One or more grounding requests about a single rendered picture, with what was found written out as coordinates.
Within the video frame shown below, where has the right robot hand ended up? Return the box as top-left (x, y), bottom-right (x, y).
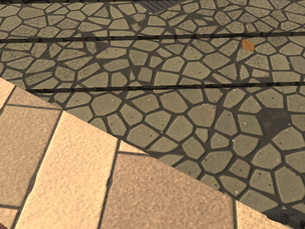
top-left (266, 208), bottom-right (305, 229)

